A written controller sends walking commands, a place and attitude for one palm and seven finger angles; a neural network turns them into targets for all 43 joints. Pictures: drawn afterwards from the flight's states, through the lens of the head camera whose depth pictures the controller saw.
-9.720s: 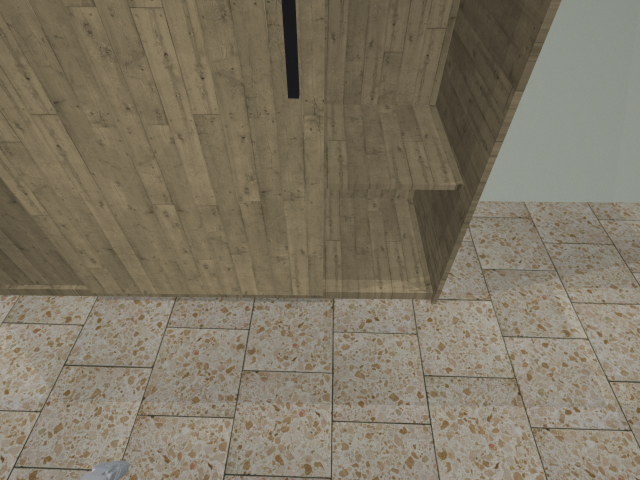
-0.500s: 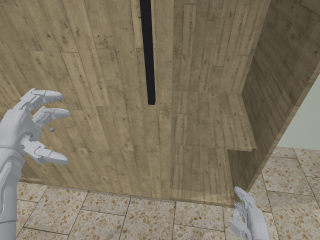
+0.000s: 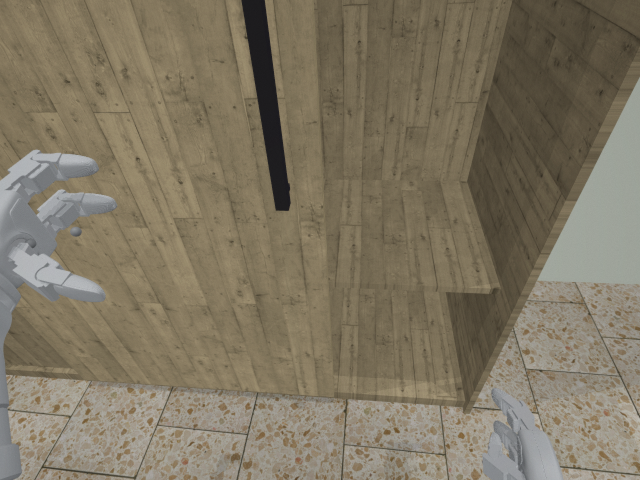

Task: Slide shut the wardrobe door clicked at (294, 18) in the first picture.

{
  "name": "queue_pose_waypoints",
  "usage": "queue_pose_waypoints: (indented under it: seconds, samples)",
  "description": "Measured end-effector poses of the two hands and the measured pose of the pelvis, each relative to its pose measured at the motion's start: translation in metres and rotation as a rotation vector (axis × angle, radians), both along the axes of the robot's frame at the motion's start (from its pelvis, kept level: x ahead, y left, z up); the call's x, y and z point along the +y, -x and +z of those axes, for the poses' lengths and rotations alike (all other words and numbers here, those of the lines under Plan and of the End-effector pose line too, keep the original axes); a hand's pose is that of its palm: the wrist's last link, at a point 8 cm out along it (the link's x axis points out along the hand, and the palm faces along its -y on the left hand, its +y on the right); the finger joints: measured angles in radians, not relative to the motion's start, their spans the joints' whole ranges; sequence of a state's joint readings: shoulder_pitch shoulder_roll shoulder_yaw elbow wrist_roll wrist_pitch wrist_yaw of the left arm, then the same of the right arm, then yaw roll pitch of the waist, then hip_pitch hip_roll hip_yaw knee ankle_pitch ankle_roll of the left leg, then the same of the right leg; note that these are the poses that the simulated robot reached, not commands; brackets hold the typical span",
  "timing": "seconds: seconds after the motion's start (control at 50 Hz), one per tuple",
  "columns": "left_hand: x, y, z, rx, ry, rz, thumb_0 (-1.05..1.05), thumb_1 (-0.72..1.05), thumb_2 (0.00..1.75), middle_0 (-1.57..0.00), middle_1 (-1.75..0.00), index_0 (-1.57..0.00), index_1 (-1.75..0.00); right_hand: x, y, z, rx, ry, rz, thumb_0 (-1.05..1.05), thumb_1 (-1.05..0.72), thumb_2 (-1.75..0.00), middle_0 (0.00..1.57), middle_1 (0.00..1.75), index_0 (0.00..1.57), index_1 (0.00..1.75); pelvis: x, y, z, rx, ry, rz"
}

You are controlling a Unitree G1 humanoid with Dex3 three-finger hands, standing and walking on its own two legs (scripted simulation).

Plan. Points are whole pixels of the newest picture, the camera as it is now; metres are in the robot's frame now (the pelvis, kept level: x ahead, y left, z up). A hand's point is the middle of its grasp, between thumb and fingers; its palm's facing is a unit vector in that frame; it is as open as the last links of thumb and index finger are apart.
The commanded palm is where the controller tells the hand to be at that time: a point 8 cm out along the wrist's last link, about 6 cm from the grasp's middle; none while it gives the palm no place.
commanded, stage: raise the hand with hooked fingers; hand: left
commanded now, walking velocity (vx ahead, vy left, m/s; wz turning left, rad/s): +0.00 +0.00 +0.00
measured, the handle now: (272, 111) +0.54 +0.12 +0.24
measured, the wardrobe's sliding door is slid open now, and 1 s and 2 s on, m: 0.41 0.41 0.41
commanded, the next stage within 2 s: move the hooked fingers beside the handle in 0.20 s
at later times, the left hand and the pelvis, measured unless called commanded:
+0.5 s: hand (92, 218) +0.30 +0.27 +0.23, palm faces +0.10 -0.99 -0.09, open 14.0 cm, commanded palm +0.27 +0.31 +0.24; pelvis +0.00 +0.00 +0.00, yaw +1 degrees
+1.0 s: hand (157, 186) +0.36 +0.23 +0.23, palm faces +0.06 -1.00 -0.06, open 14.0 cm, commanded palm +0.33 +0.27 +0.23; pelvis +0.00 +0.01 +0.00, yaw +0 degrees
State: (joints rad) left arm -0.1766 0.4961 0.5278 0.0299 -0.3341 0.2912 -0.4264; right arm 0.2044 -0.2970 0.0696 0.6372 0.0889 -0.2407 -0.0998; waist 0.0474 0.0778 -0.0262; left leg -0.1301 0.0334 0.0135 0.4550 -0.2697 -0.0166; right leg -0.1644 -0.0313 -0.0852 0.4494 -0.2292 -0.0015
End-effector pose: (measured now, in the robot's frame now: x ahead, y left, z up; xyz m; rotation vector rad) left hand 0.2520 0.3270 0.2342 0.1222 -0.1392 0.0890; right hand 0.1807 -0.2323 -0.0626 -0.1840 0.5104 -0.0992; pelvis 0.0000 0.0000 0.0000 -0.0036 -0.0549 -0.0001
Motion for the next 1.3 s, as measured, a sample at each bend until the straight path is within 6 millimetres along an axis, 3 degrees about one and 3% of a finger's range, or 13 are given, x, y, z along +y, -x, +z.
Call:
queue_pose_waypoints:
  seconds: [0.38,0.72,1.04,1.3]
  samples:
    - [0.002,-0.003,0.004,0.003,0.007,0.018,-0.01,-0.51,0.30,-0.31,-1.20,-0.30,-1.20,0.014,-0.012,0.000,-0.023,-0.028,0.034,0.01,-0.90,-0.90,0.20,0.30,0.20,0.30,-0.002,-0.001,-0.001,-0.004,0.000,0.010]
    - [-0.020,-0.051,-0.001,0.017,0.041,-0.019,-0.01,-0.51,0.30,-0.31,-1.20,-0.30,-1.20,0.011,-0.002,-0.005,0.022,-0.022,-0.004,0.01,-0.90,-0.90,0.20,0.30,0.20,0.30,0.003,-0.002,0.000,0.010,-0.002,0.000]
    - [-0.052,-0.091,-0.005,0.036,0.068,-0.042,-0.01,-0.51,0.30,-0.31,-1.20,-0.30,-1.20,0.011,0.005,-0.013,0.078,-0.023,-0.032,0.01,-0.90,-0.90,0.20,0.30,0.20,0.30,0.006,-0.005,0.001,0.021,-0.005,-0.006]
    - [-0.062,-0.117,-0.007,0.068,0.082,-0.038,-0.01,-0.51,0.30,-0.31,-1.20,-0.30,-1.20,0.001,0.016,-0.018,0.126,-0.012,-0.065,0.01,-0.90,-0.90,0.20,0.30,0.20,0.30,0.005,-0.008,0.001,0.033,-0.004,-0.011]
